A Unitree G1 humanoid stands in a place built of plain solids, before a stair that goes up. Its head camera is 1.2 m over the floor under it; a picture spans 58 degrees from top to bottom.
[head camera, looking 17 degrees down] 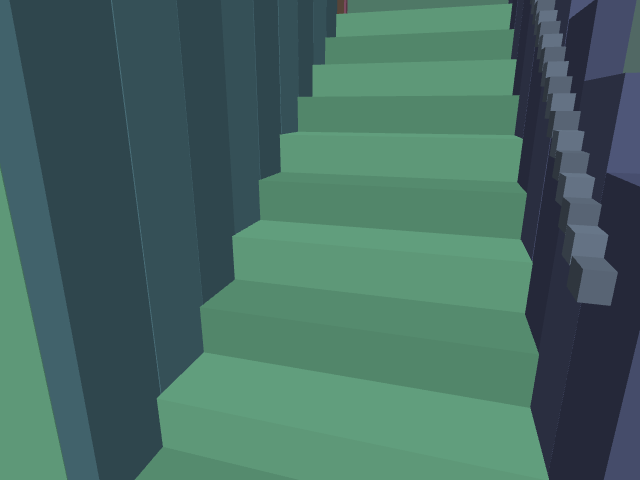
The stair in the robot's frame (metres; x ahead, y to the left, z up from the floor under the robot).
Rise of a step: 0.18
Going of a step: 0.27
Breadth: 1.08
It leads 16 degrees to the right of straight ahead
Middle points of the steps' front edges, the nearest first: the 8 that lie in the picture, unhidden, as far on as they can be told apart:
0.96 -0.02 0.36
1.22 -0.10 0.54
1.47 -0.17 0.72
1.73 -0.25 0.90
1.99 -0.32 1.08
2.25 -0.40 1.26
2.51 -0.47 1.43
2.76 -0.55 1.61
